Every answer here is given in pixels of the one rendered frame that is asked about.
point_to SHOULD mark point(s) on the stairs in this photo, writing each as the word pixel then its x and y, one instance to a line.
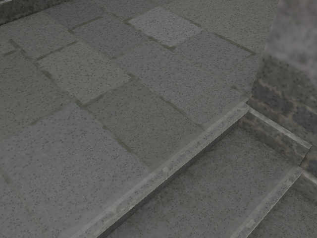
pixel 221 196

